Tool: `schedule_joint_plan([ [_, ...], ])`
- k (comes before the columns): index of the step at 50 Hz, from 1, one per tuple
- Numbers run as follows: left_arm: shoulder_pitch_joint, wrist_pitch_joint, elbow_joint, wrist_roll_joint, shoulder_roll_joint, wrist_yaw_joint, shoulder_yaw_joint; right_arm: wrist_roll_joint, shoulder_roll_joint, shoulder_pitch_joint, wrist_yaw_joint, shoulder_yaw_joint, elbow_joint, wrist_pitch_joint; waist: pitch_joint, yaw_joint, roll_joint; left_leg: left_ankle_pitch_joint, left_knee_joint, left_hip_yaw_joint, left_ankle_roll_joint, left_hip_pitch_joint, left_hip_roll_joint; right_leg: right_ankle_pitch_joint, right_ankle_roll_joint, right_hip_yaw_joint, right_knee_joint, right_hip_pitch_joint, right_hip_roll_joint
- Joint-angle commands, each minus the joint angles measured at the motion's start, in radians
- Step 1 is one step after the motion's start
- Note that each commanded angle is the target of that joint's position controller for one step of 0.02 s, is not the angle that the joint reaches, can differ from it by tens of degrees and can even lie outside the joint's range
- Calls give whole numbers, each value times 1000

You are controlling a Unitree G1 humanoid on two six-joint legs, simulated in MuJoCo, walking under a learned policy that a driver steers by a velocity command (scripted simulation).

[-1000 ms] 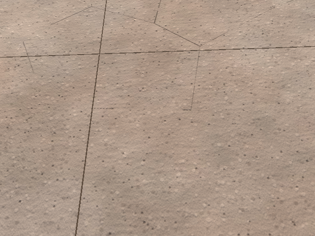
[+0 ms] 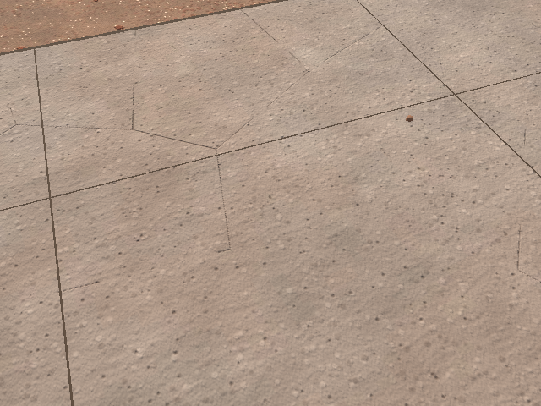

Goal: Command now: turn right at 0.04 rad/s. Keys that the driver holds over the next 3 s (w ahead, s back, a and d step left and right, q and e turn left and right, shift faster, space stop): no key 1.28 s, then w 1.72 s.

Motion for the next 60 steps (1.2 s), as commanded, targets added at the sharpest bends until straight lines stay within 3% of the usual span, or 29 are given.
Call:
schedule_joint_plan([
  [1,-8,-20,-36,0,125,4,25,2,-97,-8,-8,-24,-26,-9,12,1,-48,106,-53,-17,2,43,18,96,-29,76,-137,-99,-67],
  [27,52,-27,175,-11,98,12,2,12,-76,43,-28,-16,171,0,9,9,-12,145,-67,-6,11,49,12,165,-17,8,-125,-71,-20],
  [60,146,-25,278,-14,52,20,-19,15,-26,106,-29,8,236,3,33,16,-7,119,-65,1,25,20,-2,137,-6,-20,-118,-90,-10],
])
